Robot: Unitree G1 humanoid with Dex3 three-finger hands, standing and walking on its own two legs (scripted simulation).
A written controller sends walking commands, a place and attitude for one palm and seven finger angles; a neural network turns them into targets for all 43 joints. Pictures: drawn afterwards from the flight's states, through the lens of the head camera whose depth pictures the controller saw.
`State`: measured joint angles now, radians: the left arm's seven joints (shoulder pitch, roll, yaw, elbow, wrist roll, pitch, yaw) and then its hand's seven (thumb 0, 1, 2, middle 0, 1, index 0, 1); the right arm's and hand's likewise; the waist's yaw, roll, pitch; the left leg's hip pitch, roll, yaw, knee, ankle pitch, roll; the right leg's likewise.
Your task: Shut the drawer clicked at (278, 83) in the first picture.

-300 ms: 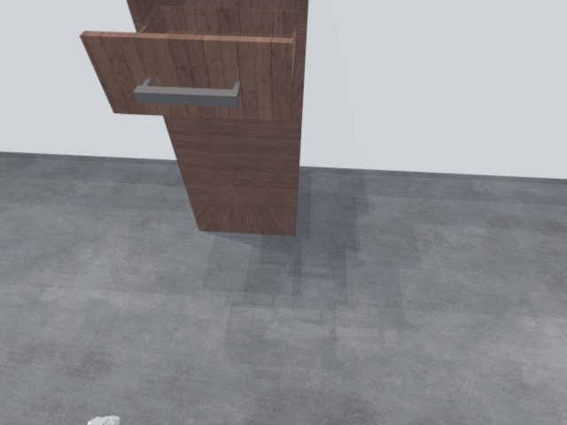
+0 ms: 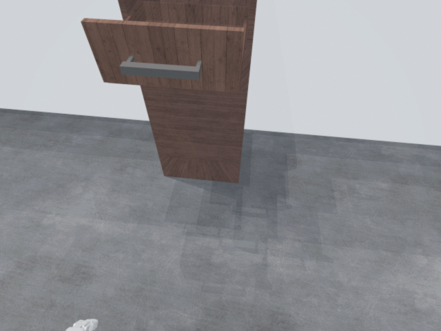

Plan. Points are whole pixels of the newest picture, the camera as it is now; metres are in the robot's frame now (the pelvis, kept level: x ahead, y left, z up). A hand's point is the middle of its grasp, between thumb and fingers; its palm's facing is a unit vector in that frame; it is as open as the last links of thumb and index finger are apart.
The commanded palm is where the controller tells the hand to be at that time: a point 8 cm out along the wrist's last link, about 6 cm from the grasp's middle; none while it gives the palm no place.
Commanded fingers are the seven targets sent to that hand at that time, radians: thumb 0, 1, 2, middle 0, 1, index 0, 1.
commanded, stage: turn or walk to find it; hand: left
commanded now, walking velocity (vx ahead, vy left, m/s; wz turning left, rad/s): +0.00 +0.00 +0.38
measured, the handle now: (162, 66) +0.68 +0.17 +0.11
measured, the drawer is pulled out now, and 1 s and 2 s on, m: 0.27 0.27 0.27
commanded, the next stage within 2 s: stand and wait in 0.02 s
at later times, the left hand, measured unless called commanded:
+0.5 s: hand out of the picture +0.01 +0.22 -0.17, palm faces +0.02 -0.96 -0.29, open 7.4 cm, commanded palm none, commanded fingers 0.00 0.90 0.90 -0.20 -0.30 -0.20 -0.30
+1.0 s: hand out of the picture +0.13 +0.24 -0.14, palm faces -0.04 -0.93 -0.36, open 7.4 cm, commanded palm none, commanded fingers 0.00 0.90 0.90 -0.20 -0.30 -0.20 -0.30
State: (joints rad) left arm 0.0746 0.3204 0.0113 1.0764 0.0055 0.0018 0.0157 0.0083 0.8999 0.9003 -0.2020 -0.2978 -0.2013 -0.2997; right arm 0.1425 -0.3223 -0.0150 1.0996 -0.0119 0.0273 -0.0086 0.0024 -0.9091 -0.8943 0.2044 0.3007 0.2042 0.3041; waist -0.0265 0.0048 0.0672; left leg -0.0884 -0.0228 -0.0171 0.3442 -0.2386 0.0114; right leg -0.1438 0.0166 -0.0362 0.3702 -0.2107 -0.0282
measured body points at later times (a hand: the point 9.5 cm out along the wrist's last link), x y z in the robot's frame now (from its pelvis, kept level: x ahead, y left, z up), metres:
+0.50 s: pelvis -0.01 +0.00 +0.00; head +0.02 -0.01 +0.45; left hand +0.01 +0.27 -0.14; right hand +0.04 -0.27 -0.15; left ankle -0.03 +0.11 -0.75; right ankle -0.01 -0.10 -0.75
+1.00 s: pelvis +0.00 -0.01 +0.00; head +0.02 -0.01 +0.45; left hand +0.13 +0.29 -0.12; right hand +0.07 -0.32 -0.13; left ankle -0.03 +0.11 -0.75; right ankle -0.01 -0.10 -0.75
